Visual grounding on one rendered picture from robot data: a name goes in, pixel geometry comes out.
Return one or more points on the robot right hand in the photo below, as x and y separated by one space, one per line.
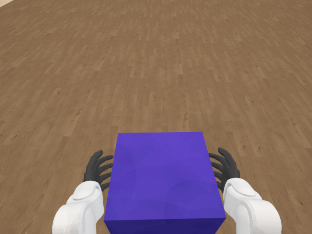
229 169

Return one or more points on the right robot forearm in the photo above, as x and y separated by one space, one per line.
251 214

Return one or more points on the left robot forearm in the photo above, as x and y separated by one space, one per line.
81 212

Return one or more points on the carton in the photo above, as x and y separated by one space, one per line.
163 183

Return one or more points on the robot left hand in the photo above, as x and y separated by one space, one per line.
93 170

